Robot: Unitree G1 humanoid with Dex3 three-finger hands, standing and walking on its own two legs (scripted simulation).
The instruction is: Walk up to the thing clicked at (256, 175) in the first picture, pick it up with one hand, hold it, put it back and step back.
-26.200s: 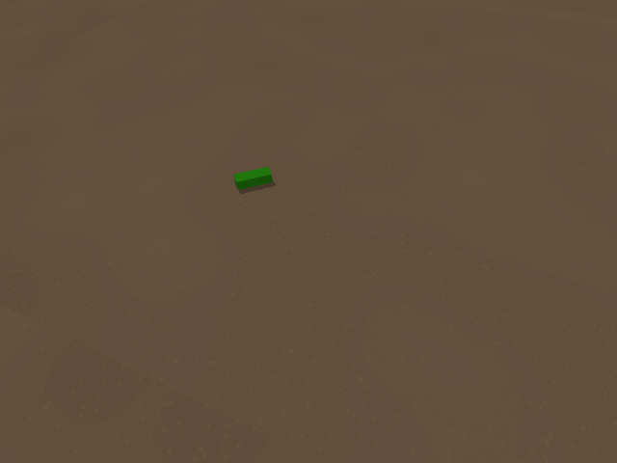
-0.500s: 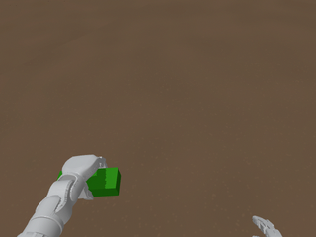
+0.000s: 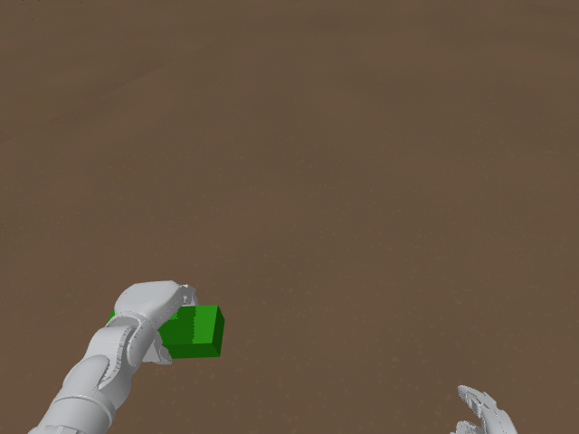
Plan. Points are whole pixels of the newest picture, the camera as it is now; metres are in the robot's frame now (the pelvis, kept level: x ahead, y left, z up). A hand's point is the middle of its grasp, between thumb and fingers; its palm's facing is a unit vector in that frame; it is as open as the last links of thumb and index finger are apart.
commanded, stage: hold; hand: left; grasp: from above
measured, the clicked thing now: (165, 333) +0.30 +0.23 -0.06
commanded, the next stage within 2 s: crouch in 0.42 s
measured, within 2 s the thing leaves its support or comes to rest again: neither
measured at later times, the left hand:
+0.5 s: hand (159, 326) +0.30 +0.23 -0.03, palm faces -0.46 -0.06 -0.89, open 9.2 cm
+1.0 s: hand (169, 347) +0.31 +0.25 -0.14, palm faces -0.44 +0.02 -0.90, open 9.3 cm
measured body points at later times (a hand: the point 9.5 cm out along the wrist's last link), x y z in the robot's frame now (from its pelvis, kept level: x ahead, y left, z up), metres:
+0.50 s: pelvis +0.01 +0.00 +0.00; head +0.02 -0.02 +0.45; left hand +0.32 +0.23 +0.02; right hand +0.16 -0.25 -0.11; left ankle +0.03 +0.13 -0.73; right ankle +0.02 -0.14 -0.73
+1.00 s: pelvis -0.01 +0.00 -0.05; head +0.07 +0.01 +0.40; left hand +0.33 +0.24 -0.09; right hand +0.12 -0.27 -0.16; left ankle +0.03 +0.13 -0.73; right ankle +0.02 -0.14 -0.73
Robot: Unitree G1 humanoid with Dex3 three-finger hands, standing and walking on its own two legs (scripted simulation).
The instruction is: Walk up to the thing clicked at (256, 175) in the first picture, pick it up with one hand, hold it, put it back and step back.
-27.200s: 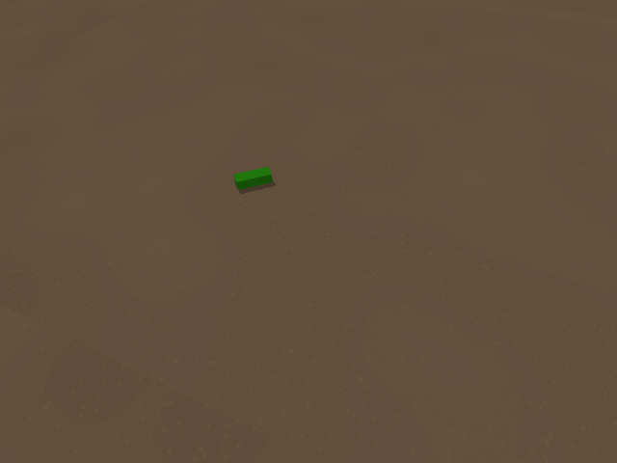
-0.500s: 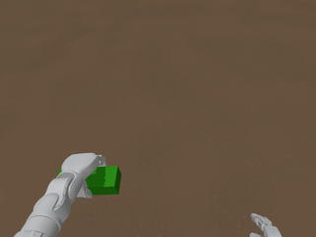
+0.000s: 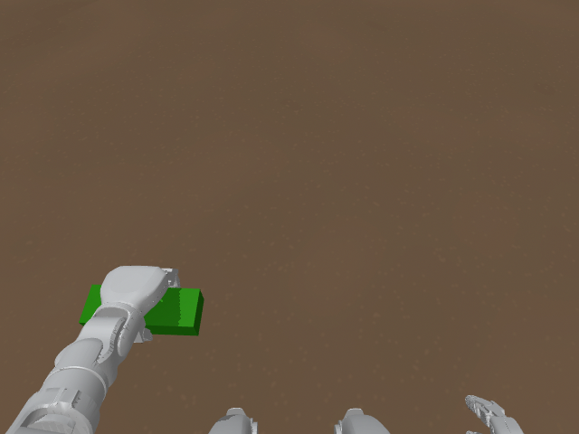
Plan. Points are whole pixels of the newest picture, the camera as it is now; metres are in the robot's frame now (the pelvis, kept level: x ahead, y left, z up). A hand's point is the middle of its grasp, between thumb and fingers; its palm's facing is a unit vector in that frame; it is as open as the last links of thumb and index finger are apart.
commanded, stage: crouch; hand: left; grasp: from above
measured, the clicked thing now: (145, 310) +0.33 +0.25 -0.12
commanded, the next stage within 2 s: lower in 1.46 s
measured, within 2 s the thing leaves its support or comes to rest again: neither
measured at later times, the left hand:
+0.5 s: hand (170, 327) +0.37 +0.27 -0.34, palm faces -0.46 +0.02 -0.89, open 9.3 cm
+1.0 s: hand (181, 333) +0.40 +0.29 -0.48, palm faces -0.46 -0.01 -0.89, open 9.2 cm
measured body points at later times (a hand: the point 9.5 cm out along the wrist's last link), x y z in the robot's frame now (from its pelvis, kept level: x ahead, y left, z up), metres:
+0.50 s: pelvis -0.05 +0.02 -0.20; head +0.14 +0.04 +0.21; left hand +0.39 +0.27 -0.29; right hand +0.00 -0.26 -0.33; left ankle +0.04 +0.13 -0.68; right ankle +0.02 -0.14 -0.68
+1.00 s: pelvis -0.05 +0.01 -0.31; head +0.18 +0.06 +0.07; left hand +0.42 +0.28 -0.43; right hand +0.00 -0.28 -0.43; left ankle +0.04 +0.13 -0.68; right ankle +0.02 -0.14 -0.68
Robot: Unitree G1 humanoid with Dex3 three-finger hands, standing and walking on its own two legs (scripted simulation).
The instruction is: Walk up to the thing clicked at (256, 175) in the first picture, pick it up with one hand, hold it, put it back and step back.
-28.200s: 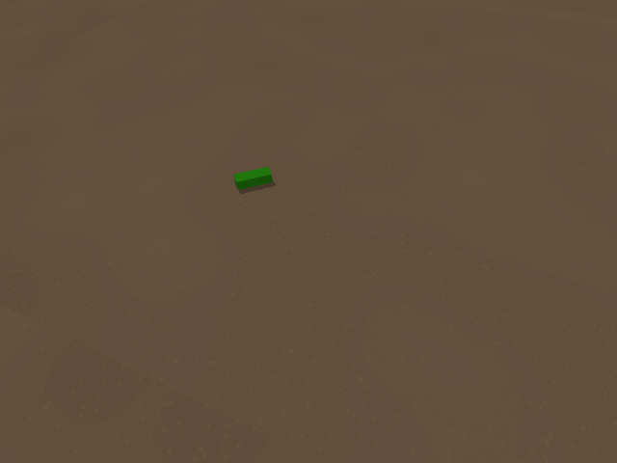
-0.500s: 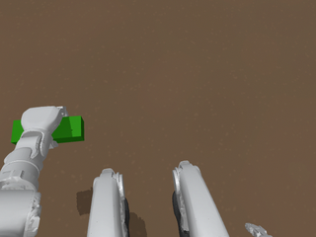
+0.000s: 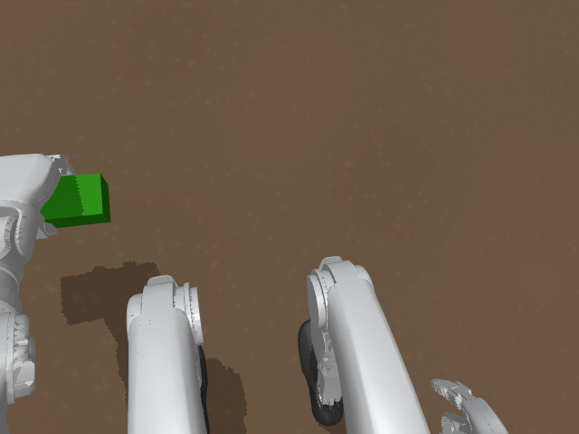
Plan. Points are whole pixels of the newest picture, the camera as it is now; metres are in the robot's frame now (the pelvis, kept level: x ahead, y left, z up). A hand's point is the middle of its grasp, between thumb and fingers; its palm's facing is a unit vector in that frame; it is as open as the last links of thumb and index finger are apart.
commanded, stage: crouch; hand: left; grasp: from above
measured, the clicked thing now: (40, 204) +0.44 +0.32 -0.19
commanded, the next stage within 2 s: lower in 0.46 s
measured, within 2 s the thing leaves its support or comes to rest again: rests again in 1.88 s
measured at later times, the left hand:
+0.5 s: hand (50, 208) +0.44 +0.32 -0.23, palm faces -0.45 -0.05 -0.89, open 9.2 cm
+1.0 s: hand (65, 219) +0.44 +0.32 -0.29, palm faces -0.47 -0.09 -0.88, open 9.1 cm
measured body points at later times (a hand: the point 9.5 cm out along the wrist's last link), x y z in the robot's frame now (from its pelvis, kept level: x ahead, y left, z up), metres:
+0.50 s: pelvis -0.01 +0.00 -0.07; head +0.23 +0.07 +0.31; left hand +0.46 +0.32 -0.18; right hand +0.04 -0.27 -0.17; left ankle +0.08 +0.12 -0.37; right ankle +0.09 -0.14 -0.37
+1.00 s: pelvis +0.00 +0.00 -0.10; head +0.25 +0.09 +0.27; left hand +0.46 +0.33 -0.24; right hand +0.06 -0.28 -0.18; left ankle +0.08 +0.12 -0.37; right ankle +0.09 -0.14 -0.37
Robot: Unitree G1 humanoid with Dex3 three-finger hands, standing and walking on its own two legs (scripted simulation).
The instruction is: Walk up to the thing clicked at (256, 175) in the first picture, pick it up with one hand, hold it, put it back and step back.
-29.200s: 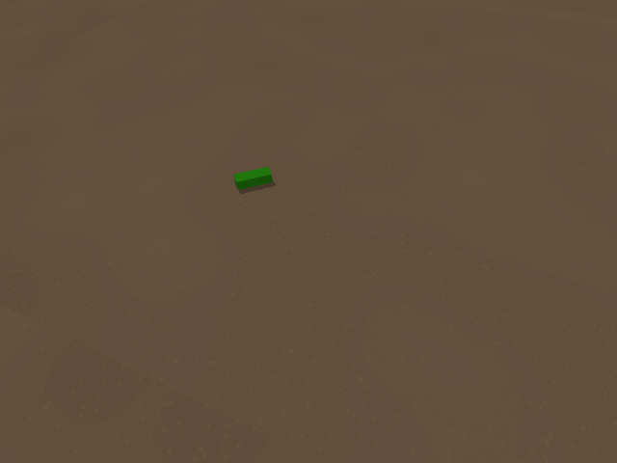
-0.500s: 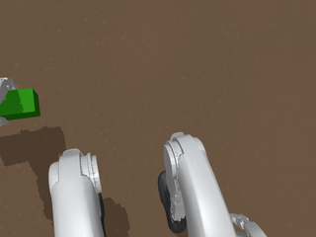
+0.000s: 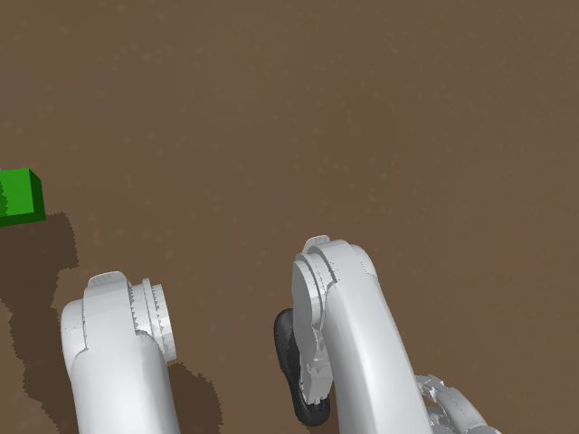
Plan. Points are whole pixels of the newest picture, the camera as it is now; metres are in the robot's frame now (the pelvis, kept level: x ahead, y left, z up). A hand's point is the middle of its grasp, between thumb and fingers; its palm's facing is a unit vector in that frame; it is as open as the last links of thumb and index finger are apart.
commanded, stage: rest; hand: left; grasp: from above
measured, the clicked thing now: out of the picture +0.43 +0.36 -0.22
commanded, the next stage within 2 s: open in 1.18 s
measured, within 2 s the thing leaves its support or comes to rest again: rests again in 0.88 s
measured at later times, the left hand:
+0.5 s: hand out of the picture +0.43 +0.35 -0.23, palm faces -0.46 -0.15 -0.88, open 9.1 cm
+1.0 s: hand out of the picture +0.43 +0.35 -0.25, palm faces -0.45 -0.13 -0.88, open 9.0 cm
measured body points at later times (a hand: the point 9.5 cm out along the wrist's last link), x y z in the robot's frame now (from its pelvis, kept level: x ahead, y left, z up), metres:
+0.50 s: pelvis +0.00 +0.00 -0.01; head +0.26 +0.11 +0.34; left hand +0.45 +0.35 -0.18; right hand +0.08 -0.27 -0.09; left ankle +0.07 +0.13 -0.27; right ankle +0.10 -0.13 -0.27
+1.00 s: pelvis +0.00 +0.01 -0.02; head +0.26 +0.14 +0.33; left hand +0.45 +0.35 -0.20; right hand +0.08 -0.26 -0.08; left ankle +0.07 +0.13 -0.27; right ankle +0.10 -0.13 -0.27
